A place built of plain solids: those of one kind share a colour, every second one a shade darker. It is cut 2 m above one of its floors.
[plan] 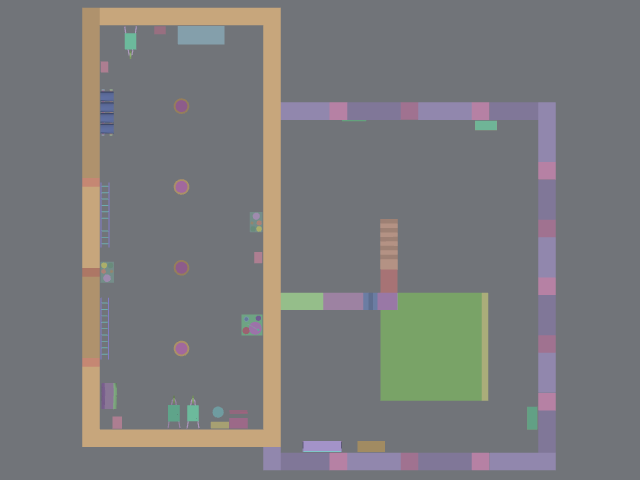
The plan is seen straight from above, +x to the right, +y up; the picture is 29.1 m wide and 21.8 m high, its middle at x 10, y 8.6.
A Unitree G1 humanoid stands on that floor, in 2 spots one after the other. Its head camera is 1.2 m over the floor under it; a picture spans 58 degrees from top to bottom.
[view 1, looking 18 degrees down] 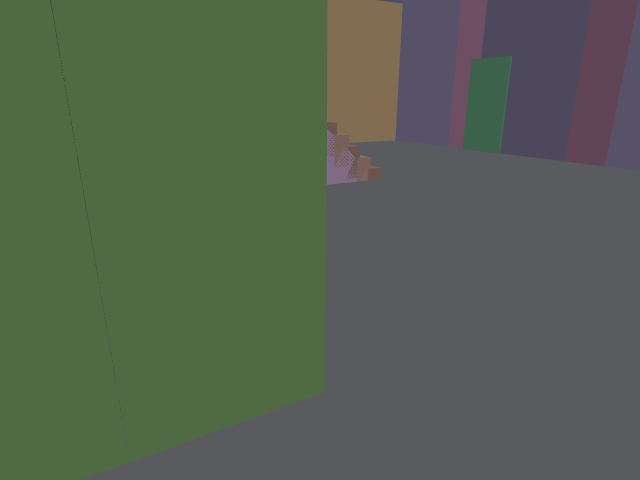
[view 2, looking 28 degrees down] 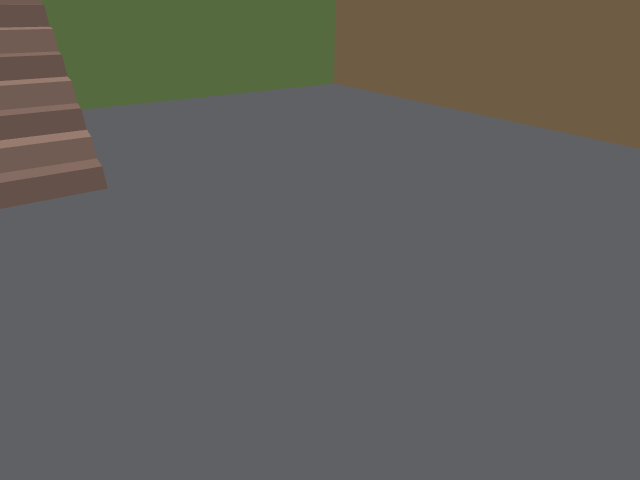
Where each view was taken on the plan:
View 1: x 19.01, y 5.42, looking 151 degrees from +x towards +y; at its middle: floor_podium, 1.64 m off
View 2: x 13.13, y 13.02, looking -124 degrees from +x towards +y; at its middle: ground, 2.56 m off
